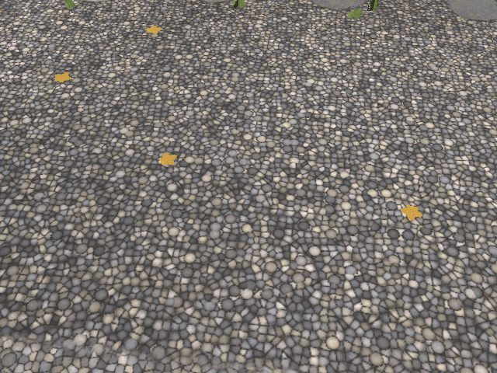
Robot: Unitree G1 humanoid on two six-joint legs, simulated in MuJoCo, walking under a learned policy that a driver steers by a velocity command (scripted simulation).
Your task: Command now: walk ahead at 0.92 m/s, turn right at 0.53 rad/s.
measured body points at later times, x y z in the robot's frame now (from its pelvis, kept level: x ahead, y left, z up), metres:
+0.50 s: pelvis +0.39 -0.07 -0.02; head +0.42 -0.06 +0.43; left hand +0.56 +0.18 -0.15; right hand +0.42 -0.34 -0.12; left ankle +0.35 +0.13 -0.61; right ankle +0.40 -0.07 -0.74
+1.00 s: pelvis +0.75 -0.17 +0.00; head +0.81 -0.20 +0.44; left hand +1.03 -0.03 -0.11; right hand +0.63 -0.42 -0.13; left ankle +0.86 -0.15 -0.74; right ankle +0.69 -0.30 -0.65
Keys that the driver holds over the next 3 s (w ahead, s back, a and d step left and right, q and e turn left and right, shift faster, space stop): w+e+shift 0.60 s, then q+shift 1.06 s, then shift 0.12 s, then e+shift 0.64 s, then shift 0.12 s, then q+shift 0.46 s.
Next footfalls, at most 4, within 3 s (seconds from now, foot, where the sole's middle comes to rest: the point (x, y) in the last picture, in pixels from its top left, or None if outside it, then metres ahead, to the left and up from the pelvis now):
0.36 right None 0.44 -0.09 -0.77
0.78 left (330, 248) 0.89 -0.18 -0.77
1.30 right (390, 258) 0.87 -0.36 -0.77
1.78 left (317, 273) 0.80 -0.13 -0.77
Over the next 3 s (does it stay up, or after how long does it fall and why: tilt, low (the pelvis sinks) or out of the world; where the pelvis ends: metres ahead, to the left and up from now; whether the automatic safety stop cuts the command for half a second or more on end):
stays up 0.80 -0.24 0.01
